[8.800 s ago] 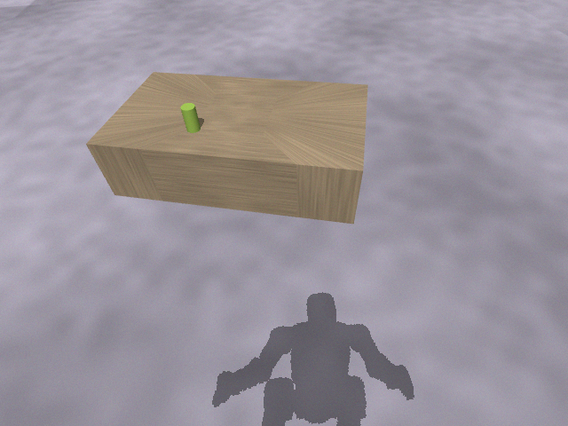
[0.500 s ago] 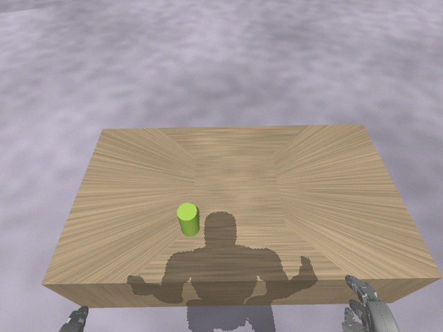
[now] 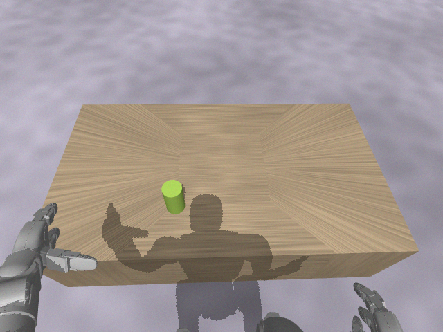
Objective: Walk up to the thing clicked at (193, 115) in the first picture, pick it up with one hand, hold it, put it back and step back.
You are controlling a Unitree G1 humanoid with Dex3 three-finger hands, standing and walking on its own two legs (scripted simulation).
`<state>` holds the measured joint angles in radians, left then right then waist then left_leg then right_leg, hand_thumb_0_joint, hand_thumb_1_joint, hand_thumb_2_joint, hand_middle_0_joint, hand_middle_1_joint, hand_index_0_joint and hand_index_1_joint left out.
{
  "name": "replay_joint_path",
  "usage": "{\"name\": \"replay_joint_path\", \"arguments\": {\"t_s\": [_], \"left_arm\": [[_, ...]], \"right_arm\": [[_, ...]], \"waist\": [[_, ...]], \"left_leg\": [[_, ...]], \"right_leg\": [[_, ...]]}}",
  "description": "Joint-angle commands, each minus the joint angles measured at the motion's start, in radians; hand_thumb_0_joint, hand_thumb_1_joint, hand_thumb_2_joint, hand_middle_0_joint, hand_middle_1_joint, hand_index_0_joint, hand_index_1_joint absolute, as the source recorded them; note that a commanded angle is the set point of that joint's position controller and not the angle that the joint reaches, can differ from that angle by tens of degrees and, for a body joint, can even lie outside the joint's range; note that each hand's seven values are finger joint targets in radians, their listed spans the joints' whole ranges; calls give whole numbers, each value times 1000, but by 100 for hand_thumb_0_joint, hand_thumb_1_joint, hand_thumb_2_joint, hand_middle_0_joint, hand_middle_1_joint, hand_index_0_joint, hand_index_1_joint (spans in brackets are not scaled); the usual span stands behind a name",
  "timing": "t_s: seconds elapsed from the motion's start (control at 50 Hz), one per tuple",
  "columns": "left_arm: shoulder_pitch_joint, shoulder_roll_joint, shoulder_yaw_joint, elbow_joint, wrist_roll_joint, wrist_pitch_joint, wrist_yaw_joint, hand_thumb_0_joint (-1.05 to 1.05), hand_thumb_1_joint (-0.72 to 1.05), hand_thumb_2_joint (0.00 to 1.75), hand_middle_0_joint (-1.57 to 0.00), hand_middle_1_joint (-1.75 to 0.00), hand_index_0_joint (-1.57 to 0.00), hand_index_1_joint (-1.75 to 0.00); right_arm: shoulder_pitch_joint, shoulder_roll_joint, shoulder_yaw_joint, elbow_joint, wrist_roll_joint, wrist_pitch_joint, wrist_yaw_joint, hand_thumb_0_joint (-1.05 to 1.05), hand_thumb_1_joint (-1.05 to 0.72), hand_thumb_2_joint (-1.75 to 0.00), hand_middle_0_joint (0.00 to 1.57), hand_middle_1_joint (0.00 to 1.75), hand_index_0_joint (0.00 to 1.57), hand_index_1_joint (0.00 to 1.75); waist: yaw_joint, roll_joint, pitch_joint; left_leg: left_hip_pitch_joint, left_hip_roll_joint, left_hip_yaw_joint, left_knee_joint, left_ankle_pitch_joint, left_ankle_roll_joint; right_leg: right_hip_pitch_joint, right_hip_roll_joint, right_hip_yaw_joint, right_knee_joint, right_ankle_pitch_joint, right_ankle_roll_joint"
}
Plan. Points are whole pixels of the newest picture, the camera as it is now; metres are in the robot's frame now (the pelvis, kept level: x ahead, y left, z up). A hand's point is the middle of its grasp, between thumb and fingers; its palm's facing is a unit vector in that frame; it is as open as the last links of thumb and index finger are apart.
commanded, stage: go down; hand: left
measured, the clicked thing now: (173, 197) +0.56 +0.14 -0.33
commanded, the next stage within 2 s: approach in 1.34 s
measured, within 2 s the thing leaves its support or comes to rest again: neither
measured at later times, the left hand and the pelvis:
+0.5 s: hand (68, 195) +0.42 +0.31 -0.04, palm faces +0.08 -0.99 -0.09, open 17.5 cm; pelvis -0.02 +0.01 -0.03, yaw -2 degrees
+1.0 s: hand (69, 175) +0.47 +0.32 -0.04, palm faces +0.05 -1.00 -0.05, open 17.3 cm; pelvis -0.02 +0.02 -0.06, yaw -3 degrees
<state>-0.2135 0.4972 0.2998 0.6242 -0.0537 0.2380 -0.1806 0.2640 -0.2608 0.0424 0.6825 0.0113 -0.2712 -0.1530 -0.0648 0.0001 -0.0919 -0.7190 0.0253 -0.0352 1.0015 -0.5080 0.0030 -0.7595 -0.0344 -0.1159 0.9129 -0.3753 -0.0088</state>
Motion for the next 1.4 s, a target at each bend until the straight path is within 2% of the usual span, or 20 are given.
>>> {"name": "replay_joint_path", "arguments": {"t_s": [0.0,0.04,0.1,0.2,0.24,0.3,0.32,0.36,0.42,0.5,0.62,0.68,0.74,0.76,0.86,0.96,1.04,1.14,1.24,1.38], "left_arm": [[-273,298,115,36,-5,-160,-98,0,-61,6,-8,-7,-7,-8],[-319,339,141,76,-4,-224,-141,0,-61,3,-9,-6,-8,-7],[-387,348,165,184,-21,-313,-189,0,-61,2,-9,-5,-8,-6],[-475,420,234,256,-25,-423,-220,0,-61,3,-9,-4,-7,-5],[-570,486,263,213,-26,-461,-221,0,-61,3,-8,-3,-7,-4],[-645,520,280,246,-30,-500,-234,0,-59,5,-7,-4,-6,-4],[-709,572,303,193,-26,-520,-233,0,-59,5,-8,-4,-6,-5],[-708,569,298,283,-20,-533,-243,0,-56,5,-7,-3,-6,-4],[-748,589,302,320,-20,-552,-255,0,-56,5,-8,-3,-6,-4],[-712,552,274,467,-17,-553,-281,0,-56,6,-8,-3,-6,-4],[-794,606,287,468,-36,-583,-308,0,-59,6,-7,-3,-6,-4],[-895,656,308,385,-47,-610,-319,0,-56,6,-7,-3,-5,-4],[-938,695,331,361,-48,-620,-319,0,-53,7,-6,-2,-4,-4],[-918,667,315,407,-45,-617,-321,0,-51,8,-6,-2,-4,-4],[-942,697,324,423,-33,-619,-326,0,-47,11,-5,-2,-3,-4],[-946,705,327,471,-36,-621,-330,0,-47,10,-5,-3,-3,-4],[-952,718,334,486,-37,-619,-337,0,-47,9,-5,-3,-3,-4],[-1015,749,336,452,-38,-628,-348,0,-46,10,-4,-4,-3,-4],[-1013,776,348,462,-37,-627,-353,0,-44,11,-4,-3,-2,-4],[-1054,790,350,470,-33,-629,-357,0,-43,12,-3,-4,-2,-5]], "right_arm": [[85,-178,-82,-74,1,-39,8,0,-88,-89,20,30,20,30],[111,-184,-88,-74,-2,-30,22,0,-88,-89,20,30,20,30],[142,-202,-90,-74,-5,-10,42,0,-89,-89,20,30,20,30],[173,-218,-91,-94,-6,26,62,0,-88,-89,20,30,20,30],[191,-232,-99,-89,-9,38,62,0,-87,-89,20,30,20,30],[215,-235,-86,-70,-17,49,61,0,-87,-89,20,30,20,30],[223,-240,-88,-63,-17,53,59,0,-88,-89,20,30,20,30],[233,-241,-78,-47,-25,57,57,0,-88,-89,20,30,20,30],[240,-239,-61,-34,-31,63,60,0,-88,-89,20,30,20,30],[241,-242,-49,-33,-37,72,67,0,-87,-89,20,30,20,30],[246,-254,-38,-51,-35,83,84,0,-88,-89,20,30,20,30],[247,-264,-39,-56,-36,88,90,0,-88,-89,20,30,20,30],[263,-267,-32,-49,-39,92,86,0,-88,-89,20,30,20,30],[269,-263,-29,-40,-42,93,86,0,-88,-89,20,30,20,30],[284,-268,-21,-20,-52,105,90,0,-87,-89,20,30,20,30],[263,-258,-13,-42,-44,113,96,0,-88,-89,20,30,20,30],[282,-262,-7,-46,-48,114,98,0,-88,-90,20,30,20,30],[276,-266,-9,-46,-45,118,98,0,-88,-89,20,30,20,30],[295,-265,2,-35,-50,120,98,0,-88,-89,20,30,20,30],[289,-263,6,-31,-51,126,96,0,-87,-89,20,30,20,30]], "waist": [[10,95,-261],[24,120,-307],[11,104,-317],[2,79,-379],[4,79,-426],[-22,90,-433],[-18,122,-479],[-37,133,-455],[-33,184,-461],[-51,177,-399],[-72,143,-416],[-68,194,-495],[-69,220,-591],[-78,234,-574],[-76,269,-566],[-90,222,-495],[-100,205,-524],[-103,241,-547],[-100,269,-581],[-113,294,-565]], "left_leg": [[19,-28,1,-130,273,10],[26,-23,2,-115,324,1],[6,-8,-12,-79,396,-8],[-52,-10,-7,-45,341,-1],[-59,-17,7,-40,313,5],[-58,-13,2,-27,321,5],[-22,-10,-4,-24,329,3],[-33,-10,-3,-4,331,4],[-12,-7,-8,4,339,-2],[-51,0,-19,24,351,-6],[-138,3,-25,57,322,2],[-75,10,-44,61,336,-5],[-26,7,-41,86,410,-8],[-13,11,-48,96,451,-13],[13,20,-69,121,539,-23],[-124,10,-56,106,343,-7],[-143,6,-52,132,393,-2],[-139,8,-61,135,340,-6],[-98,10,-68,167,472,-12],[-115,11,-71,169,407,-13]], "right_leg": [[175,21,65,-74,170,-16],[178,21,64,-43,205,-22],[105,27,60,15,241,-30],[81,21,74,50,218,-28],[117,16,90,43,214,-22],[88,15,93,54,210,-23],[69,17,92,59,204,-26],[24,15,95,60,194,-28],[-27,14,91,68,180,-33],[-96,19,77,78,169,-36],[-98,23,75,112,165,-34],[-139,24,72,134,152,-36],[-115,23,73,147,201,-37],[-151,24,68,156,212,-39],[-236,30,58,169,217,-45],[-197,28,74,168,153,-40],[-176,28,72,175,195,-38],[-214,30,75,191,151,-42],[-231,31,67,210,219,-44],[-266,31,68,217,176,-45]]}}
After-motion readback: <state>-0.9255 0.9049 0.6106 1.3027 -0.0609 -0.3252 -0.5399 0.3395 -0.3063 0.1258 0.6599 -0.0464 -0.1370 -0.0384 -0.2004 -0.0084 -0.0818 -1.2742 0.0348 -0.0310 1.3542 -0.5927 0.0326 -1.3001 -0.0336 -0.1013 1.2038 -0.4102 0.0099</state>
